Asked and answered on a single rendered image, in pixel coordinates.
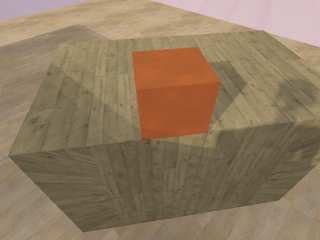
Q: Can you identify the carton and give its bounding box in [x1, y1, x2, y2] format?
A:
[132, 47, 221, 141]

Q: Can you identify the pedestal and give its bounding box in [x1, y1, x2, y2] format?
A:
[8, 30, 320, 233]

